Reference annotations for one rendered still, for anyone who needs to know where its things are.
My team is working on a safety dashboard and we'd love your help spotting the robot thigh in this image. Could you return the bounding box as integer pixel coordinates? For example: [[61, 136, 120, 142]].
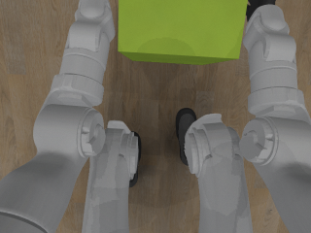
[[186, 122, 254, 233], [82, 128, 139, 233]]

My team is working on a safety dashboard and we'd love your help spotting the left robot upper arm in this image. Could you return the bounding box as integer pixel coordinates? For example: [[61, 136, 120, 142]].
[[0, 104, 106, 233]]

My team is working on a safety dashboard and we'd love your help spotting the carton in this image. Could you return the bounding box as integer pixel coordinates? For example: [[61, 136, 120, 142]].
[[118, 0, 248, 65]]

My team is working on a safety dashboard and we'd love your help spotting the robot left forearm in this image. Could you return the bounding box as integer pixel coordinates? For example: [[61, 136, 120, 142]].
[[33, 0, 116, 145]]

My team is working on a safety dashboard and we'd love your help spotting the right robot thigh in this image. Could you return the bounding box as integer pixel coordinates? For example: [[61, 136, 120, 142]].
[[186, 122, 254, 233]]

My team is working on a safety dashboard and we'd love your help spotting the right robot hand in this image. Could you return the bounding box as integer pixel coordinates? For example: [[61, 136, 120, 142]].
[[246, 0, 276, 22]]

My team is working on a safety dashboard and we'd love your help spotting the right robot upper arm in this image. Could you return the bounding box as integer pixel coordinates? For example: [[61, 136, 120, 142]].
[[239, 116, 311, 233]]

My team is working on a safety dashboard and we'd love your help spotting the left robot thigh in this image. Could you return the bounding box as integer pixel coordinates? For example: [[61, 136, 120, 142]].
[[82, 128, 139, 233]]

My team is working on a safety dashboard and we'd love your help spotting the robot right forearm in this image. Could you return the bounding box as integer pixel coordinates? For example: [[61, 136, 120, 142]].
[[243, 4, 311, 125]]

